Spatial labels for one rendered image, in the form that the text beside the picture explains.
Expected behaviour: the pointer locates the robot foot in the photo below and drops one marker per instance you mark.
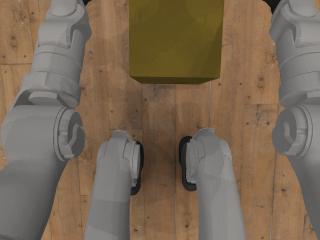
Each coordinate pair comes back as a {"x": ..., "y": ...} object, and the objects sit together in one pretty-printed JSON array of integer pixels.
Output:
[
  {"x": 189, "y": 186},
  {"x": 135, "y": 189}
]

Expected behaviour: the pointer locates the left robot upper arm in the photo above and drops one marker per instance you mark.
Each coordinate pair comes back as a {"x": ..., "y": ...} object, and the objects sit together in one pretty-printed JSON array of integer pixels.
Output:
[{"x": 38, "y": 140}]

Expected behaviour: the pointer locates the robot right foot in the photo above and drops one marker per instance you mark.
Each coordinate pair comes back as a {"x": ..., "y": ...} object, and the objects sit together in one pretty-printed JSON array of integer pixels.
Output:
[{"x": 189, "y": 186}]

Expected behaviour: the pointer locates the right robot upper arm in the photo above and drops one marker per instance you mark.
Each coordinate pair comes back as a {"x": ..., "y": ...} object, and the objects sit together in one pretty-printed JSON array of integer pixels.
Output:
[{"x": 296, "y": 135}]

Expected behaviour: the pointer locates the right robot hand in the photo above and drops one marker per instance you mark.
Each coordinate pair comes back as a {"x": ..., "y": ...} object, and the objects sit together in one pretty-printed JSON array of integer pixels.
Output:
[{"x": 273, "y": 4}]

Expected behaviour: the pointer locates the carton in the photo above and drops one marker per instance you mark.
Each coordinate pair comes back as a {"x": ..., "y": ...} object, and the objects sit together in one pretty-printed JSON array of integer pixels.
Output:
[{"x": 175, "y": 41}]

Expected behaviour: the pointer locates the right robot forearm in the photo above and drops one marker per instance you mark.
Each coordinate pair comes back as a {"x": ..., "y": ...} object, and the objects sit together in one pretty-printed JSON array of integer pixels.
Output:
[{"x": 295, "y": 29}]

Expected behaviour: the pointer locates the left robot forearm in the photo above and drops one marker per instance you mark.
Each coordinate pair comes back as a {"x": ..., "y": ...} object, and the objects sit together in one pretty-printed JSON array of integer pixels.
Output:
[{"x": 58, "y": 58}]

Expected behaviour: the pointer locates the robot left foot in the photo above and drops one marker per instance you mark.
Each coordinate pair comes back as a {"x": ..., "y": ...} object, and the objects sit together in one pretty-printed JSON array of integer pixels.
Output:
[{"x": 135, "y": 189}]

